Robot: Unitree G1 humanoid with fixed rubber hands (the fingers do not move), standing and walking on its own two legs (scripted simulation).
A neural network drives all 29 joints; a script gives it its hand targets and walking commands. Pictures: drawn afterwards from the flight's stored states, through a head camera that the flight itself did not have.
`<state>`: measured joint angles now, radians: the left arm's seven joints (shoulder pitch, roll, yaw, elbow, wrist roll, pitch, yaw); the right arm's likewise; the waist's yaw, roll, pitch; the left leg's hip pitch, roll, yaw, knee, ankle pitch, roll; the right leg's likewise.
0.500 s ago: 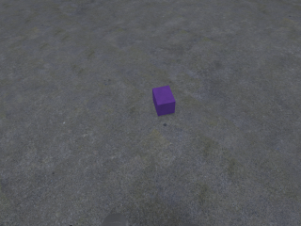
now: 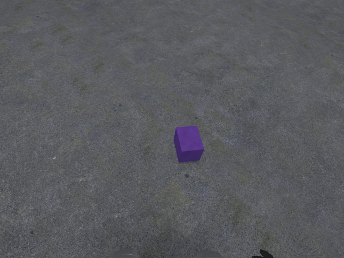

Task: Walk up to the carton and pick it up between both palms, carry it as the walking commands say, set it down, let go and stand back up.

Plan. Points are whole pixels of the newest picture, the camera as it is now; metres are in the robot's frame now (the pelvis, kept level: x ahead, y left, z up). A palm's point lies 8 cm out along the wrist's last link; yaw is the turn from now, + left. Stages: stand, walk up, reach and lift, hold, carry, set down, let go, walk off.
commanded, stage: walk up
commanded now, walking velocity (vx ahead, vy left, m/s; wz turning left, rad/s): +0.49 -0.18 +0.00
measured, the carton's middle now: (187, 143) +0.84 -0.14 -0.70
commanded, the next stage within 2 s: none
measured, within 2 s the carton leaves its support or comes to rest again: neither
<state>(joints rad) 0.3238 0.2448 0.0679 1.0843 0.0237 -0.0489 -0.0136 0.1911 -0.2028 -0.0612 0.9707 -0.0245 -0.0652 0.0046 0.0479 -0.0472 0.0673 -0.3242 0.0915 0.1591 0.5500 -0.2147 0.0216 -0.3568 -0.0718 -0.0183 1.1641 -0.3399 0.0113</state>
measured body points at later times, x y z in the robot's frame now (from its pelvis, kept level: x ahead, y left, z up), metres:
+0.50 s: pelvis +0.21 -0.08 +0.00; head +0.24 -0.11 +0.45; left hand +0.31 +0.16 -0.13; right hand +0.19 -0.33 -0.17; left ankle +0.10 +0.07 -0.66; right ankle +0.28 -0.19 -0.73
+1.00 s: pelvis +0.33 -0.03 +0.01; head +0.35 +0.00 +0.45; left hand +0.31 +0.22 -0.16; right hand +0.39 -0.28 -0.13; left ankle +0.36 +0.08 -0.73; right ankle +0.29 -0.18 -0.68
